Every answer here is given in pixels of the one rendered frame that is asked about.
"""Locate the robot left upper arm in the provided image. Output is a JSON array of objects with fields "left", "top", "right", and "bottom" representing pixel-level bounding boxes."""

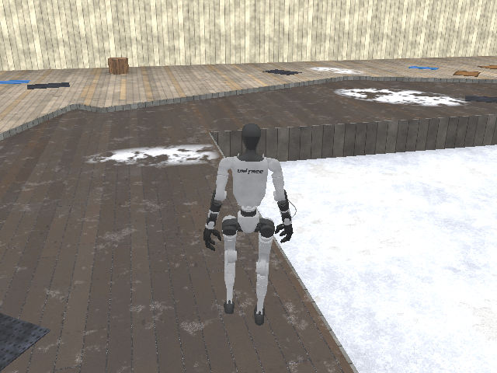
[{"left": 214, "top": 157, "right": 235, "bottom": 201}]

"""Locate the right robot foot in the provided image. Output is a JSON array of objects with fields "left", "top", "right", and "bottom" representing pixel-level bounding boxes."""
[{"left": 254, "top": 305, "right": 265, "bottom": 326}]

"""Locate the robot left hand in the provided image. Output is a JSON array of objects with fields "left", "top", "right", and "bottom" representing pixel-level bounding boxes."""
[{"left": 203, "top": 228, "right": 221, "bottom": 251}]

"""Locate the robot right upper arm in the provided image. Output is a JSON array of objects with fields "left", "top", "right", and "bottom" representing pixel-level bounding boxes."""
[{"left": 266, "top": 158, "right": 286, "bottom": 201}]

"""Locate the robot left forearm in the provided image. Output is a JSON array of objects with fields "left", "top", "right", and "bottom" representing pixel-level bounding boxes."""
[{"left": 205, "top": 189, "right": 222, "bottom": 229}]

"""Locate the robot right forearm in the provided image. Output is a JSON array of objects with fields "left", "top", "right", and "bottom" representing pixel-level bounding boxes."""
[{"left": 277, "top": 190, "right": 292, "bottom": 225}]

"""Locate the robot left thigh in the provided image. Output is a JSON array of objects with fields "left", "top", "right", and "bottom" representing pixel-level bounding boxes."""
[{"left": 222, "top": 215, "right": 238, "bottom": 263}]

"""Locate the robot right hand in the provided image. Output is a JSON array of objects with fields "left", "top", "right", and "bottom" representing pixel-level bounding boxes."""
[{"left": 275, "top": 223, "right": 293, "bottom": 243}]

